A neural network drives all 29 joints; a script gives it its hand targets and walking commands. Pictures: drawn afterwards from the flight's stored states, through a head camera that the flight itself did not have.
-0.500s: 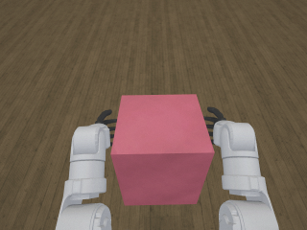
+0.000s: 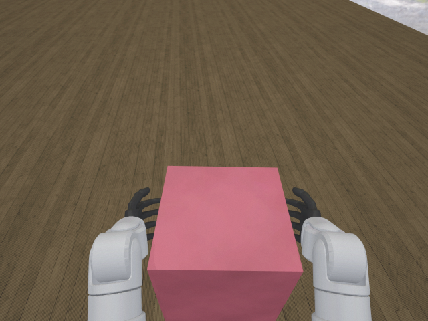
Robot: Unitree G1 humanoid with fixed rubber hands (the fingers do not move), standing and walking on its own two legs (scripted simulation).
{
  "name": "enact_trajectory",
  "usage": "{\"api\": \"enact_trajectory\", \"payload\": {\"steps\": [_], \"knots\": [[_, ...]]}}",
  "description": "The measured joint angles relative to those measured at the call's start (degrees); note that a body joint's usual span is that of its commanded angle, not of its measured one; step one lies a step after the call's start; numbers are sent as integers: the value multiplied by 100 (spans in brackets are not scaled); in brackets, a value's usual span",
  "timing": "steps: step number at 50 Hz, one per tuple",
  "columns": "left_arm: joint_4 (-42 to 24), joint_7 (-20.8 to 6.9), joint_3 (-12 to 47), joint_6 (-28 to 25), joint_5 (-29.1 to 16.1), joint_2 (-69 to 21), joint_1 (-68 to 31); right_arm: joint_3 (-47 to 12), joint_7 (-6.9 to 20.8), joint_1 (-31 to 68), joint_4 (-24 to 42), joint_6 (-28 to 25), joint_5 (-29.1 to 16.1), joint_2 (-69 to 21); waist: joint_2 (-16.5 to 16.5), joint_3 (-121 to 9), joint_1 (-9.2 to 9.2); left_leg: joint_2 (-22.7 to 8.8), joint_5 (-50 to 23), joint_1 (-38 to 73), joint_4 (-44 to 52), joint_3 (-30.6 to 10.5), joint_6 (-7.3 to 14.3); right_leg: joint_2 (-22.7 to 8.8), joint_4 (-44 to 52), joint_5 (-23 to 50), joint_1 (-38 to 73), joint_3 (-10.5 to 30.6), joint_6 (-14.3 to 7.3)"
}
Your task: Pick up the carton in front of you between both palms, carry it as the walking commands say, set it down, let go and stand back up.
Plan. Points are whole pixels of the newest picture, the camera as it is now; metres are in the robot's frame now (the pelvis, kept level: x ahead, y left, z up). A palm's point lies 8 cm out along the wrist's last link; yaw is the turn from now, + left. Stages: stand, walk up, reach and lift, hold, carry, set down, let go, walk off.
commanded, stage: carry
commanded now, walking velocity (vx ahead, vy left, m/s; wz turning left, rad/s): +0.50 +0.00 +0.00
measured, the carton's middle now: (221, 248) +0.27 +0.00 +0.01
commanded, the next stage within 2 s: none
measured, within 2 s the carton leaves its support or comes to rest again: neither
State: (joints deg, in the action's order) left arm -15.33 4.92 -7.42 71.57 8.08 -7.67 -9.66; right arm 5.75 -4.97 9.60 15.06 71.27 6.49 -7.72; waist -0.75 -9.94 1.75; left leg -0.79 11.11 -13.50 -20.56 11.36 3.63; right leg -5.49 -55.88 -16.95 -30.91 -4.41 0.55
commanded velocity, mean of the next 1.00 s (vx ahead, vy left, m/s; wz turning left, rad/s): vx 0.27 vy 0.00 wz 0.00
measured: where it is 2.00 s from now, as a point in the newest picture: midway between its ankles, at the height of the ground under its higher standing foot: (216, 266)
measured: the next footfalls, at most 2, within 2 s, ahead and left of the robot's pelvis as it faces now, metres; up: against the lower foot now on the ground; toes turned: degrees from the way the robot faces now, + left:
right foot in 0.26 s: +0.37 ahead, -0.14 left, +0.00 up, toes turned -10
left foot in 0.72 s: +0.64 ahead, +0.09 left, +0.00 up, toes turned -4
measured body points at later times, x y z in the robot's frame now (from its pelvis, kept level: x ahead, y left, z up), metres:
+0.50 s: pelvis +0.32 -0.06 +0.00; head +0.32 -0.07 +0.45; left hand +0.57 +0.12 +0.06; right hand +0.60 -0.18 +0.05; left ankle +0.31 +0.09 -0.68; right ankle +0.33 -0.14 -0.75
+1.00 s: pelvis +0.57 -0.01 -0.01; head +0.58 +0.00 +0.44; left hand +0.86 +0.15 +0.07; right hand +0.86 -0.15 +0.08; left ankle +0.61 +0.08 -0.75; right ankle +0.60 -0.14 -0.75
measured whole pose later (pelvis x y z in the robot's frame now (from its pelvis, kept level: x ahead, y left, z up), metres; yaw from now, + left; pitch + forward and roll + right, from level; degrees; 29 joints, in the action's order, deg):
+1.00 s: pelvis +0.57 -0.01 -0.01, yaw +1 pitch +3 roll +0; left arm -20.0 5.4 -7.4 70.5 7.9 -8.0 -11.8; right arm 6.8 -4.6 11.6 18.9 69.2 6.2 -8.0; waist -2.3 -2.9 0.8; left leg -2.3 9.5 -17.4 -24.2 13.0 3.1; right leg -4.6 -26.0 -11.7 -17.4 -7.1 1.7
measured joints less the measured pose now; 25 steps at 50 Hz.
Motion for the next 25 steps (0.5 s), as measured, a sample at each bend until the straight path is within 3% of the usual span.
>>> {"api": "enact_trajectory", "payload": {"steps": [6, 10, 13, 15, 16, 19, 21, 25], "knots": [[-117, 0, 43, -20, 20, 3, 31, -6, 19, -6, 75, -39, -10, 3, 35, -97, -50, -21, 292, 968, 647, -69, -178, -172, 1797, 1098, -427, -207, 135], [-160, 2, -8, -16, 5, 2, 14, -20, 34, 77, 60, -24, 28, -9, 47, -135, -81, -66, 739, 1546, 734, -97, -377, -89, 2454, 1457, -287, -438, 51], [-87, 1, -37, -26, -11, -3, -27, -3, 42, 120, 28, 7, 73, -16, 124, -122, -66, -202, 1341, 1819, 308, -175, -573, 74, 2921, 1284, 166, -718, -68], [178, -3, 28, -154, -1, -19, -104, 88, 51, 125, -41, -17, 81, 34, 351, -59, -120, -537, 1648, 1430, -1012, -251, -615, 228, 2632, 1353, 247, -884, -395], [345, -3, 66, -210, 15, -26, -147, 131, 54, 98, -96, -35, 76, 64, 364, -6, -174, -559, 1606, 976, -2027, -450, -597, 227, 2443, 1140, 247, -917, -475], [494, 1, 111, -279, 8, -15, -71, 172, 55, 10, -183, -71, 91, 33, 282, 242, -215, -371, 1324, -421, -4255, -826, -446, 195, 2632, 844, 597, -930, -440], [377, 1, 109, -337, -41, 3, 83, 90, 53, -74, -132, -130, 116, 1, 267, 372, -230, -398, 924, -1091, -4480, -801, -380, 225, 2969, 824, 926, -929, -420], [101, 9, 135, -471, -103, 23, 286, -105, 32, -202, 34, -286, 113, 24, 204, 453, -290, -520, 381, -1854, -3519, -663, -428, 276, 3585, 750, 1585, -873, -379]]}}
